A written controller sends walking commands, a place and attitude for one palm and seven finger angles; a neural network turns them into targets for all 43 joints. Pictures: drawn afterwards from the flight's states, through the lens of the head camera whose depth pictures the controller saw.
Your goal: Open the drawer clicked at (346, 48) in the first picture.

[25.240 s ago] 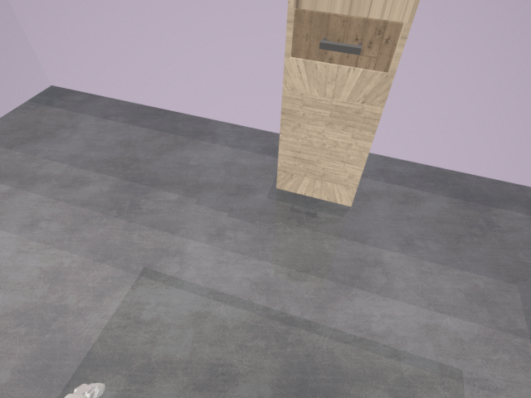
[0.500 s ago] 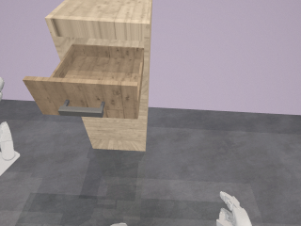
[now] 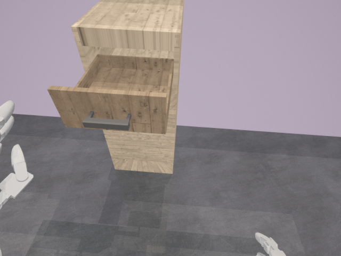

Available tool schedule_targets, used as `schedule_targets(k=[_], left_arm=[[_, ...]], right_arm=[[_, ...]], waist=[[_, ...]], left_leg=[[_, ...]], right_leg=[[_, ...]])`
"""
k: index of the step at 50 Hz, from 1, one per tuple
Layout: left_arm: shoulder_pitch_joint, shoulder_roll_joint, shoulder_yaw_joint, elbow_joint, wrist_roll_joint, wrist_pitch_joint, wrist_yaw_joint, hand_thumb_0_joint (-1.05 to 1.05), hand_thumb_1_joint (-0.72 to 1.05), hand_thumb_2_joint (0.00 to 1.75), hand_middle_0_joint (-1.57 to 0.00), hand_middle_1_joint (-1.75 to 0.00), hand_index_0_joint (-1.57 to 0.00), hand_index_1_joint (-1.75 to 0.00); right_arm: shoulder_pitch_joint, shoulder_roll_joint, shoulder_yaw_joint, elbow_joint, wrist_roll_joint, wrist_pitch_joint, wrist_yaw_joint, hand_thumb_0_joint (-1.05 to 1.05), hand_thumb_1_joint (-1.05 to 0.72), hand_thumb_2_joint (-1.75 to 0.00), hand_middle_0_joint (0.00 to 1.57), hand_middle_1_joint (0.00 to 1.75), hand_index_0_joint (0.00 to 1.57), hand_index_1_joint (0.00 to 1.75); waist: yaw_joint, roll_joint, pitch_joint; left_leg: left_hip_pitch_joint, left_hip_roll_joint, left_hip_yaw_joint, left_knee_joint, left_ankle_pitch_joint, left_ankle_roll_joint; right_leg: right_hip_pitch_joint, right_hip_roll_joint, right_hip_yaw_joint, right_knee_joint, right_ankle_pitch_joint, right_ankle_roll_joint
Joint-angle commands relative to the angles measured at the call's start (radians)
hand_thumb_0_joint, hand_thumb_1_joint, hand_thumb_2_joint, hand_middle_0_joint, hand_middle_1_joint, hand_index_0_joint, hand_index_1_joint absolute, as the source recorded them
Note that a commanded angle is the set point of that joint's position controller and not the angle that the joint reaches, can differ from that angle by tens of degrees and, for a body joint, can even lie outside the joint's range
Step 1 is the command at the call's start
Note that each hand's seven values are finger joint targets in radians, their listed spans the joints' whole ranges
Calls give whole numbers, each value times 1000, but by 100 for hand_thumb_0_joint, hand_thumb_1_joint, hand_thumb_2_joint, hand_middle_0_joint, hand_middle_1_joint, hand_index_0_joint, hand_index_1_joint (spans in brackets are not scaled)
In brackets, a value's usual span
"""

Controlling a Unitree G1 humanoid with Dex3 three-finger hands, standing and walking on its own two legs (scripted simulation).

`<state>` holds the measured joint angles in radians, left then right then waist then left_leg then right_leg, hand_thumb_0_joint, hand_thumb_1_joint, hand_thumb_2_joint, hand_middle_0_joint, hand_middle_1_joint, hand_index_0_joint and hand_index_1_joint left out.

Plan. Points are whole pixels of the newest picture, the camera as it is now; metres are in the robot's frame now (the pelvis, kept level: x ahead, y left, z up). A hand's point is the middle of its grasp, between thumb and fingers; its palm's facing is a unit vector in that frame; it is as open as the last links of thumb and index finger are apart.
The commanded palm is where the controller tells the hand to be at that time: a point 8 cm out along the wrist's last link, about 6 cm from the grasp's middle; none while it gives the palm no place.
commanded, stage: let the arm hang, fingers relaxed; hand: left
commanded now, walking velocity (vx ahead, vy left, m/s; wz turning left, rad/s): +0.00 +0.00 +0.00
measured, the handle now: (108, 119) +0.50 +0.22 +0.03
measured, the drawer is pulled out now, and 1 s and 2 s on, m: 0.29 0.29 0.29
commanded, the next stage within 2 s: look to check the result in 1.08 s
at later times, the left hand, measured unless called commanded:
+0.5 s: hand out of the picture -0.02 +0.20 -0.17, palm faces +0.07 -0.97 -0.24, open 7.1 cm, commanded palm none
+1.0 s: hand out of the picture +0.00 +0.18 -0.17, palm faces +0.05 -0.98 -0.20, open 7.3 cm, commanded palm none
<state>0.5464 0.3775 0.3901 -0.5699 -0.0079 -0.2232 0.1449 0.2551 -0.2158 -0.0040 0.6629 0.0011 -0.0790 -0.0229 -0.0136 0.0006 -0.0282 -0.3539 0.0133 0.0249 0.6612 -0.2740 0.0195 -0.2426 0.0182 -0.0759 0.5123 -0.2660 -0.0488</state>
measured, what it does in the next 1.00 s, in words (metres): stands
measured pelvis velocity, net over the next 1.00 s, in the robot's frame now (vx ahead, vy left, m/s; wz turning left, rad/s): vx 0.00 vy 0.01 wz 0.01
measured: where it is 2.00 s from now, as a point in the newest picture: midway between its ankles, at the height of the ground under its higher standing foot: outside the picture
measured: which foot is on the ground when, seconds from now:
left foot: down 0.00-1.00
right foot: down 0.00-1.00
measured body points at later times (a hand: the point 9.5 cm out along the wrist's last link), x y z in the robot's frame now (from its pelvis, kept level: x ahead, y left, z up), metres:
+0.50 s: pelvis +0.00 +0.00 +0.01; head +0.03 +0.00 +0.45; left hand -0.03 +0.25 -0.15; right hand +0.00 -0.22 -0.15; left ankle +0.02 +0.12 -0.73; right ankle +0.01 -0.09 -0.73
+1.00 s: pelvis +0.00 +0.01 +0.01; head +0.01 +0.00 +0.46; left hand +0.00 +0.23 -0.15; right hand -0.02 -0.19 -0.16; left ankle +0.02 +0.13 -0.73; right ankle +0.01 -0.09 -0.73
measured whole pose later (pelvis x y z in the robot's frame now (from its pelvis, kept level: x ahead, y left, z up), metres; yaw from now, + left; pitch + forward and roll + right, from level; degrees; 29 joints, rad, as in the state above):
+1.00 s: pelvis +0.00 +0.01 +0.01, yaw +1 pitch -2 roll +0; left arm 0.28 0.12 0.02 1.13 0.02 0.00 0.04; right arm 0.31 -0.11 -0.01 1.12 -0.01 0.01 -0.04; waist -0.01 0.02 0.05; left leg -0.19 -0.01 -0.01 0.42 -0.19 0.01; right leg -0.17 0.04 0.02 0.42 -0.22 -0.03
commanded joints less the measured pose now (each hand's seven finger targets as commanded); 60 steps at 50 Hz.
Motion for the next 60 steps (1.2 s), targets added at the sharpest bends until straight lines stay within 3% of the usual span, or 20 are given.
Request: schedule_targets(k=[1, 2, 3, 5, 6, 7, 8, 9, 10, 12, 13, 14, 15, 17, 18, 21, 24, 28, 39, 60], left_arm=[[-60, -134, -276, 657, 49, 240, -128, 0, 90, 90, -20, -30, -20, -30], [-113, -124, -286, 662, 54, 239, -134, 0, 90, 90, -20, -30, -20, -30], [-153, -121, -285, 714, 50, 227, -138, 0, 90, 90, -20, -30, -20, -30], [-201, -100, -300, 851, 39, 228, -139, 0, 90, 90, -20, -30, -20, -30], [-180, -82, -300, 940, 37, 231, -137, 0, 90, 90, -20, -30, -20, -30], [-158, -40, -295, 1029, 40, 230, -133, 0, 90, 90, -20, -30, -20, -30], [-187, 8, -302, 1103, 41, 227, -132, 0, 90, 90, -20, -30, -20, -30], [-231, 19, -310, 1171, 34, 220, -132, 0, 90, 90, -20, -30, -20, -30], [-261, 10, -318, 1229, 33, 216, -131, 0, 90, 90, -20, -30, -20, -30], [-284, -13, -325, 1325, 30, 208, -126, 0, 90, 90, -20, -30, -20, -30], [-285, -20, -326, 1366, 25, 207, -123, 0, 90, 90, -20, -30, -20, -30], [-281, -84, -308, 1381, 28, 205, -115, 0, 90, 90, -20, -30, -20, -30], [-275, -87, -318, 1409, 24, 212, -114, 0, 90, 90, -20, -30, -20, -30], [-258, -97, -325, 1469, 20, 225, -116, 0, 90, 90, -20, -30, -20, -30], [-253, -100, -326, 1493, 21, 227, -117, 0, 90, 90, -20, -30, -20, -30], [-230, -105, -339, 1564, 18, 225, -120, 0, 90, 90, -20, -30, -20, -30], [-219, -109, -346, 1612, 16, 222, -116, 0, 90, 90, -20, -30, -20, -30], [-205, -115, -353, 1654, 16, 225, -113, 0, 90, 90, -20, -30, -20, -30], [-196, -143, -351, 1686, 19, 226, -108, 0, 90, 90, -20, -30, -20, -30], [-190, -150, -352, 1686, 16, 215, -103, 0, 90, 90, -20, -30, -20, -30]], right_arm=[[-14, -147, -53, 21, -22, 16, 41, 0, -90, -90, 20, 30, 20, 30], [-44, -166, -52, -14, -37, 24, 30, 0, -90, -90, 20, 30, 20, 30], [-42, -149, -44, -15, -56, 14, 21, 0, -90, -90, 20, 30, 20, 30], [-57, -157, -36, 6, -49, 20, 8, 0, -90, -90, 20, 30, 20, 30], [-94, -157, -33, 17, -40, 30, 5, 0, -90, -90, 20, 30, 20, 30], [-107, -134, -29, 31, -27, 40, 4, 0, -90, -90, 20, 30, 20, 30], [-89, -102, -27, 49, -14, 53, 9, 0, -90, -90, 20, 30, 20, 30], [-85, -83, -29, 80, -19, 73, 6, 0, -90, -90, 20, 30, 20, 30], [-76, -82, -31, 108, -22, 84, 6, 0, -90, -90, 20, 30, 20, 30], [-21, -52, -30, 166, -16, 84, 2, 0, -90, -90, 20, 30, 20, 30], [2, -42, -26, 192, -12, 83, 0, 0, -90, -90, 20, 30, 20, 30], [39, -21, -31, 214, -22, 80, -6, 0, -90, -90, 20, 30, 20, 30], [41, -21, -27, 236, -21, 78, -7, 0, -90, -90, 20, 30, 20, 30], [26, -22, -28, 271, -19, 80, -13, 0, -90, -90, 20, 30, 20, 30], [31, -26, -29, 281, -18, 82, -16, 0, -90, -90, 20, 30, 20, 30], [63, -28, -25, 324, -17, 81, -20, 0, -90, -90, 20, 30, 20, 30], [90, -24, -19, 362, -13, 78, -23, 0, -90, -90, 20, 30, 20, 30], [98, -20, -16, 393, -12, 84, -23, 0, -90, -90, 20, 30, 20, 30], [131, 10, -16, 424, -16, 81, -25, 0, -90, -90, 20, 30, 20, 30], [129, 27, -24, 440, -14, 79, -24, 0, -90, -90, 20, 30, 20, 30]], waist=[[-22, 200, 17], [-11, 83, 30], [-9, -25, -13], [14, -38, -83], [47, -34, -92], [58, -83, -76], [32, -149, -33], [20, -221, 30], [13, -165, 62], [-10, -32, 24], [-18, -41, -3], [-23, 1, -24], [-13, 63, -33], [3, 140, 23], [10, 106, 57], [13, 44, 45], [8, 40, 38], [12, 4, 96], [8, 20, 132], [6, 8, 130]], left_leg=[[-6, 244, -358, -257, 90, 138], [-88, 255, -409, -278, 48, 179], [-17, 255, -460, -248, 261, 192], [53, 227, -351, -183, 592, 176], [11, 179, -253, -145, 567, 134], [-52, 81, -162, -84, 356, 66], [-41, -5, -77, -48, 79, 4], [-25, -39, -46, 11, -85, -20], [-6, -28, -57, 44, -157, -21], [62, -10, -58, 1, -79, -19], [118, -4, -60, -61, 1, -18], [162, 19, -74, -143, 120, -9], [190, 35, -92, -183, 175, 0], [154, 66, -134, -244, 110, 18], [132, 77, -145, -263, 96, 25], [139, 70, -133, -286, 98, 22], [169, 76, -125, -294, 142, 20], [162, 72, -120, -310, 105, 17], [133, 74, -131, -344, 34, 22], [172, 63, -104, -316, 101, 12]], right_leg=[[-255, -28, 37, 326, -258, 60], [-235, -20, 78, 392, -303, 60], [-243, -24, 93, 404, -241, 58], [-132, -32, 111, 296, -170, 61], [7, -39, 120, 153, -58, 60], [107, -83, 204, 13, 155, 43], [42, -191, 331, -101, 178, -5], [-24, -250, 424, -180, 201, -56], [-45, -258, 431, -195, 235, -95], [0, -222, 374, -158, 314, -115], [12, -192, 329, -148, 320, -93], [22, -167, 280, -126, 309, -69], [19, -128, 238, -122, 232, -42], [10, -80, 202, -153, 64, -19], [15, -69, 190, -164, 50, -14], [61, -79, 189, -192, 72, -13], [71, -84, 178, -194, 101, -12], [37, -80, 178, -211, 45, -10], [18, -76, 169, -192, 21, -3], [16, -83, 193, -209, 47, -5]])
